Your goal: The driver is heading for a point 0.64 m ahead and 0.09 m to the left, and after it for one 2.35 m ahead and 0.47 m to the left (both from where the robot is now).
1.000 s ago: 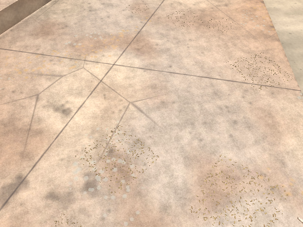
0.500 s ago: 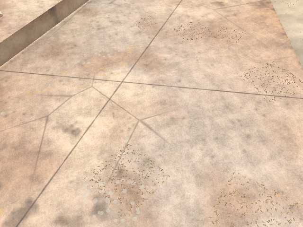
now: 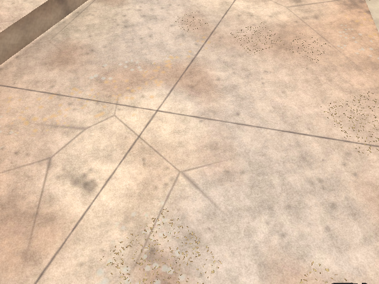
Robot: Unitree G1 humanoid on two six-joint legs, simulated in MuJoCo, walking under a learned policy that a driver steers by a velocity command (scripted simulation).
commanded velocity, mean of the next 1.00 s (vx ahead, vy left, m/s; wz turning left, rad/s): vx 0.46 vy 0.00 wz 0.23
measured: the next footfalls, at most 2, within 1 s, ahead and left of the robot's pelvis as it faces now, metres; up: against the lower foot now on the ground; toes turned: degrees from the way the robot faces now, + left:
right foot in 0.46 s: +0.45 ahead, -0.14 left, +0.00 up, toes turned -1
left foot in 0.98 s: +0.69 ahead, +0.13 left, +0.00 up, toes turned +18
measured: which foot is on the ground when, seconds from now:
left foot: down 0.00-0.48, up 0.50-0.96, down 0.98-1.00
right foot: up 0.00-0.44, down 0.46-0.98, up 1.00-1.00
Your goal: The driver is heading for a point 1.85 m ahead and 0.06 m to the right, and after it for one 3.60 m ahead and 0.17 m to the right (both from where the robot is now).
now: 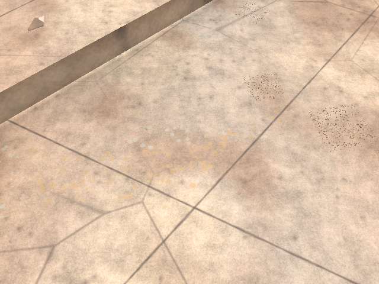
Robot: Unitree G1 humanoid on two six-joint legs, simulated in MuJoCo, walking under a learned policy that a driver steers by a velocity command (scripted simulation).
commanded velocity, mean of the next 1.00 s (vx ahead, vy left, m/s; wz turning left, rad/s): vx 0.05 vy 0.00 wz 0.14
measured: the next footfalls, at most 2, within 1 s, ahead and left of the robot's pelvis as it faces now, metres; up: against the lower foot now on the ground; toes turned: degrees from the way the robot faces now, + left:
right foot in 0.46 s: +0.17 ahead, -0.16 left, +0.00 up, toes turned +7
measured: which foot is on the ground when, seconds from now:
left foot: down 0.00-1.00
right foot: up 0.00-0.44, down 0.46-1.00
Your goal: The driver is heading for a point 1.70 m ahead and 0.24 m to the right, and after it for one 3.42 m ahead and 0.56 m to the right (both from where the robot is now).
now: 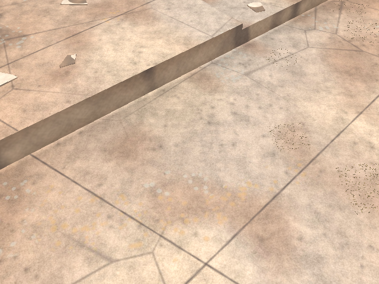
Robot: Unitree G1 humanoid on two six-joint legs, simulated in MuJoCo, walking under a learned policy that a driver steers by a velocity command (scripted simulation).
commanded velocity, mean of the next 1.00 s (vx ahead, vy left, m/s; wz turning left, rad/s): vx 0.26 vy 0.00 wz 0.00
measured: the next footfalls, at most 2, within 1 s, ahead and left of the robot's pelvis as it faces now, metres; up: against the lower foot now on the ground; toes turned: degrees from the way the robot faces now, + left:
left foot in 0.94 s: +0.40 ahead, +0.11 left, +0.00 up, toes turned +1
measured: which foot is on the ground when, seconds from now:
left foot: down 0.00-0.52, up 0.54-0.92, down 0.94-1.00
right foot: down 0.00-0.96, up 0.98-1.00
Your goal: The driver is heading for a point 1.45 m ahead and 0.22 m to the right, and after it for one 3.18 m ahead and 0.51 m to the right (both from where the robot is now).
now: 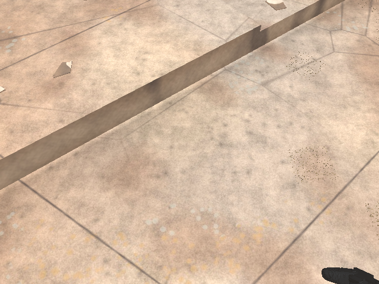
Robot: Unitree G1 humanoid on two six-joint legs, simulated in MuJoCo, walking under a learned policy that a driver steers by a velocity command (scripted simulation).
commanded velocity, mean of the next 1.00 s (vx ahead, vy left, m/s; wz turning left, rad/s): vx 0.49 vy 0.00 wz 0.00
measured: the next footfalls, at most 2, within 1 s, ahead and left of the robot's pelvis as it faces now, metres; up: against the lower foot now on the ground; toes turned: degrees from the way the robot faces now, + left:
right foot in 0.46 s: +0.45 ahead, -0.15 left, +0.00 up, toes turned -3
left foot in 1.00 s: +0.75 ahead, +0.10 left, +0.00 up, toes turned +3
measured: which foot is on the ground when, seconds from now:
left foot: down 0.00-0.48, up 0.50-0.98, down 1.00-1.00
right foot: up 0.00-0.44, down 0.46-1.00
